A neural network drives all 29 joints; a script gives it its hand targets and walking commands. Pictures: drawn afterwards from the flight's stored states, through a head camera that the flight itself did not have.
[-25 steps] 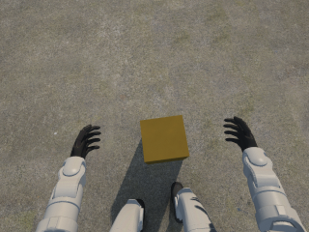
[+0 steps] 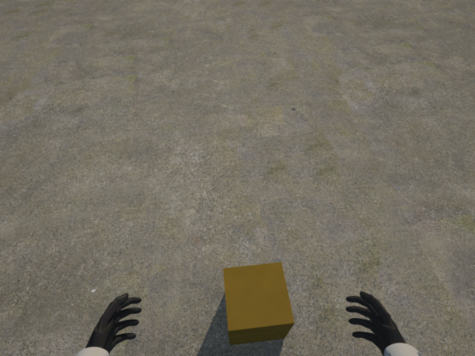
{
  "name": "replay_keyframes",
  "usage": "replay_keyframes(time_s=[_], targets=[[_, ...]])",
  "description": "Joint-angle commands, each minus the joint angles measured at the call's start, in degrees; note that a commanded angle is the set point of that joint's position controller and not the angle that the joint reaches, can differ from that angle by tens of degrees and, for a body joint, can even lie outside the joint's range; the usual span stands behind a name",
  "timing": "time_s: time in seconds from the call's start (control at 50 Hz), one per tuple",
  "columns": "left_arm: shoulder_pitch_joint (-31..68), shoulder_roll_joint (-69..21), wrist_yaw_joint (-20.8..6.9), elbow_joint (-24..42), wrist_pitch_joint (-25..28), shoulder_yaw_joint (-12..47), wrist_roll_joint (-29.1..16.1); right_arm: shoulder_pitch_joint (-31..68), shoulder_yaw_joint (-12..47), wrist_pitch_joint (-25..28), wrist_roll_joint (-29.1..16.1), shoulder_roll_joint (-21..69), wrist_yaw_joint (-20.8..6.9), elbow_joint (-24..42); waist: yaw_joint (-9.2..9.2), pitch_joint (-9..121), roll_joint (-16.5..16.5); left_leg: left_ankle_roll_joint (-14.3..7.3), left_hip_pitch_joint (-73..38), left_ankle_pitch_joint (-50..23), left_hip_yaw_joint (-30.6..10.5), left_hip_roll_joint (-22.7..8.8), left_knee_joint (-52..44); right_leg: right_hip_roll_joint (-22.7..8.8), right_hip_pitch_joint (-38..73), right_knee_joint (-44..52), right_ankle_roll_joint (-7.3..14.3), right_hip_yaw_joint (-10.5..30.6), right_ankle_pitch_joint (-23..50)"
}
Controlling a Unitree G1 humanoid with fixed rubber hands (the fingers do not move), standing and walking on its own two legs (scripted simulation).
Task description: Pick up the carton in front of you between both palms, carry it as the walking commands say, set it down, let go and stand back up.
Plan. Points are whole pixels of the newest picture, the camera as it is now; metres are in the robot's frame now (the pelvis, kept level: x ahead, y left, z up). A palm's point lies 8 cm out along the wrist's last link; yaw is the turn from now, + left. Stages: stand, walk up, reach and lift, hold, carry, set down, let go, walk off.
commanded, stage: let go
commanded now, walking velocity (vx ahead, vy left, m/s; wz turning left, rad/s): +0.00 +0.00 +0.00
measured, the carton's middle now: (255, 304) +0.37 -0.05 -0.65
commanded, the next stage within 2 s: stand in 0.30 s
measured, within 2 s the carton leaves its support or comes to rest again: neither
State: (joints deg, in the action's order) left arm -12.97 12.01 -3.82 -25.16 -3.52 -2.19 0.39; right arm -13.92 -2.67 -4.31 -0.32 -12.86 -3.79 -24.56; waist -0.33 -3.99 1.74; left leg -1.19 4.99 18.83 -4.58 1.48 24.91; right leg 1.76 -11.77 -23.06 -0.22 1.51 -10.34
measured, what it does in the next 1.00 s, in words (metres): stands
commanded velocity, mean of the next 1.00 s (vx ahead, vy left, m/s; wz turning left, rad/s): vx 0.00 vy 0.00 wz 0.00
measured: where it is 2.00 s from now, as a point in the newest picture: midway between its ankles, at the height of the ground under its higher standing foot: outside the picture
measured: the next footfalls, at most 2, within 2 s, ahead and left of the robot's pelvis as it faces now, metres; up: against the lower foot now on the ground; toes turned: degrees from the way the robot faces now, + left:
none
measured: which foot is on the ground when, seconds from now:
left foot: down 0.00-1.00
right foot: down 0.00-1.00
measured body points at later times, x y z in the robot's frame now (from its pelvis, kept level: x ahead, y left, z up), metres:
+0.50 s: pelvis +0.01 -0.01 -0.01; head +0.02 -0.01 +0.44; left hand +0.16 +0.28 -0.10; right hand +0.16 -0.29 -0.10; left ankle -0.06 +0.11 -0.74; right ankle +0.02 -0.12 -0.74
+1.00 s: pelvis +0.01 -0.01 +0.00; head +0.02 -0.02 +0.45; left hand +0.14 +0.29 -0.11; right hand +0.14 -0.31 -0.11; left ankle -0.06 +0.11 -0.74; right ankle +0.02 -0.12 -0.74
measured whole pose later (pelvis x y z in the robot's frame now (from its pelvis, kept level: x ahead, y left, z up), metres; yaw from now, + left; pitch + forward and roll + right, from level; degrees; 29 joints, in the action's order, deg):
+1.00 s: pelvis +0.01 -0.01 +0.00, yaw +1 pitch -1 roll -1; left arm -7.1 19.1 1.2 -51.1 0.3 -1.8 1.7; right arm -13.2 -1.3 -0.5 1.7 -20.5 1.7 -43.9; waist -0.2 -0.8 1.4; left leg -0.3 4.4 20.7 -6.0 1.6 26.3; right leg 1.6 -12.2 -27.7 0.8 0.0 -14.3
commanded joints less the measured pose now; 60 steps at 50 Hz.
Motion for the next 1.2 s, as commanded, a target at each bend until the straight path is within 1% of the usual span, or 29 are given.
replay_keyframes(time_s=[0.0, 0.06, 0.16, 0.24, 0.26, 0.28, 0.3, 0.32, 0.34, 0.36, 0.38, 0.44, 0.5, 0.56, 0.64, 0.88, 1.18], targets=[[3.4, 4.2, 0.0, 5.2, -0.7, -1.2, 0.3, 2.8, -1.7, -0.9, 0.2, -5.9, -0.3, 5.7, 0.16, -0.1, 1.5, 1.0, 21.0, -5.6, 1.6, -2.7, -9.9, 1.4, 22.3, -2.4, -0.7, -1.6, 8.9], [3.0, 4.3, 0.1, 5.0, -1.7, -1.5, 0.6, 2.6, -1.9, -1.9, 0.5, -6.1, -0.3, 6.0, 0.10, -0.2, 1.3, 1.1, 19.8, -7.5, 1.7, -2.6, -9.2, 1.4, 23.0, -2.6, -0.6, -1.5, 10.0], [2.6, 4.5, 0.2, 5.2, -2.2, -2.0, 0.9, 2.1, -1.8, -2.3, 0.8, -5.6, -0.2, 6.5, 0.19, 1.7, 0.0, 1.7, 15.6, -12.7, 2.0, -1.6, -7.1, 1.1, 22.3, -2.3, -0.4, -0.7, 14.0], [2.7, 4.5, 0.0, 5.5, -2.3, -2.1, 1.0, 2.1, -1.7, -2.2, 0.8, -5.1, -0.1, 6.7, 0.29, 3.2, -0.7, 1.9, 13.2, -14.6, 2.3, -0.9, -6.1, 0.8, 21.4, -2.1, -0.3, -0.2, 16.4], [3.6, 5.6, 1.7, 8.9, -5.1, -1.5, 1.9, -0.4, -3.1, -0.2, 0.0, -5.6, 1.0, 3.9, 0.98, 7.0, 0.9, 2.4, 12.1, -15.1, 2.1, 0.7, -4.3, 0.4, 22.8, -3.5, 0.3, -0.5, 18.4], [2.7, 5.2, 2.4, 8.0, -5.8, -0.7, 1.4, 0.6, -2.0, 0.4, -0.1, -5.5, 1.4, 4.5, 0.91, 6.4, -0.8, 2.3, 12.2, -14.6, 2.1, 0.5, -4.3, 0.3, 21.8, -3.6, 0.2, -0.5, 19.1], [2.9, 12.9, 4.8, -2.9, -2.4, -3.8, 1.5, 3.3, -2.9, 1.3, 2.2, -12.1, 3.5, -1.9, -2.41, 5.9, -3.1, 3.6, 12.1, -11.8, 1.4, -2.1, -0.8, -3.8, 9.8, -4.3, -0.7, 0.3, 11.6], [2.4, 13.2, 5.4, -3.9, -0.8, -3.6, 2.1, 2.1, -3.0, 1.8, 2.2, -11.5, 4.2, -1.7, -0.73, 6.4, -2.2, 3.3, 8.6, -10.7, 0.7, -2.4, -0.2, -4.2, 6.3, -3.3, -0.2, 1.7, 6.4], [3.6, 12.3, 5.3, -4.8, 0.2, -3.1, 2.2, 2.0, -2.6, 2.0, 2.6, -11.2, 4.3, -2.4, -0.15, 5.7, -1.3, 2.9, 8.7, -7.5, 0.0, -2.8, -0.5, -4.1, 3.4, -2.8, -0.1, 2.2, 1.0], [4.6, 11.6, 5.2, -5.6, 1.0, -2.8, 2.4, 2.1, -2.3, 2.3, 2.8, -11.0, 4.3, -3.1, 0.16, 4.5, -0.5, 2.4, 9.7, -4.9, -0.9, -3.0, -0.8, -3.9, 1.8, -2.5, 0.1, 2.5, -2.3], [5.2, 11.1, 5.0, -6.5, 1.6, -2.7, 2.3, 2.3, -2.2, 2.5, 2.8, -10.9, 4.5, -3.8, 0.19, 3.9, -0.1, 1.9, 10.6, -3.7, -1.4, -3.3, -0.7, -3.8, 1.2, -2.8, 0.4, 2.6, -3.1], [6.0, 11.9, 4.4, -9.5, 2.7, -2.4, 2.2, 2.7, -2.2, 3.1, 2.5, -12.1, 4.4, -5.5, 0.16, 5.6, -0.8, 1.5, 10.7, -7.8, -2.4, -3.8, 0.3, -4.1, 2.3, -4.2, 0.8, 2.8, 3.1], [6.1, 12.8, 4.7, -12.2, 3.3, -2.2, 2.1, 2.2, -2.2, 3.5, 2.5, -13.0, 4.7, -7.4, 0.48, 6.5, -0.8, 1.7, 8.9, -13.0, -2.9, -4.1, 0.9, -4.7, 2.9, -5.0, 1.2, 3.2, 8.4], [6.1, 14.0, 5.1, -14.4, 3.7, -2.1, 2.0, 1.7, -2.1, 3.7, 2.4, -13.8, 5.0, -9.1, 0.54, 7.2, -1.1, 1.6, 7.5, -16.3, -3.2, -4.3, 1.1, -5.2, 3.8, -5.0, 1.6, 3.6, 11.2], [6.1, 14.9, 5.3, -16.6, 4.1, -2.1, 1.8, 1.2, -1.9, 3.9, 2.3, -14.6, 5.3, -10.9, 0.47, 7.3, -1.3, 1.5, 6.7, -18.1, -3.5, -4.5, 0.8, -5.7, 5.0, -4.8, 1.8, 3.9, 12.9], [7.3, 15.9, 5.3, -21.7, 4.5, -1.7, 1.4, 0.9, -1.0, 4.4, 2.1, -15.8, 5.7, -15.1, 0.06, 6.5, -1.1, 1.3, 6.2, -19.4, -4.1, -5.1, -1.2, -6.3, 7.5, -3.2, 2.0, 4.4, 14.5], [8.4, 17.1, 5.1, -26.7, 4.6, -1.1, 1.0, 2.0, -0.2, 4.9, 2.0, -17.2, 5.6, -20.0, -0.10, 4.4, -1.1, 0.6, 6.1, -14.3, -4.9, -5.8, -5.0, -6.8, 7.7, 0.1, 1.8, 5.3, 10.0]])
